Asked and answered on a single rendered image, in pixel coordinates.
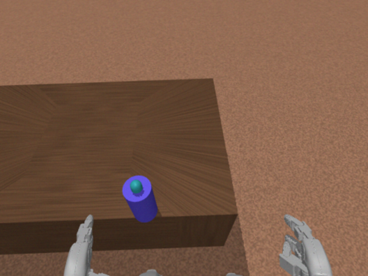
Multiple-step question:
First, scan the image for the left robot hand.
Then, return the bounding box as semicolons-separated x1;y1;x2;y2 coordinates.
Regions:
64;214;109;276

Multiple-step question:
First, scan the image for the bottle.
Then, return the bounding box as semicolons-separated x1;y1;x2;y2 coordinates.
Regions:
122;175;158;223

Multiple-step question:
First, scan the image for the right robot hand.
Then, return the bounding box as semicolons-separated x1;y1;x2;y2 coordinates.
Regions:
279;214;333;276

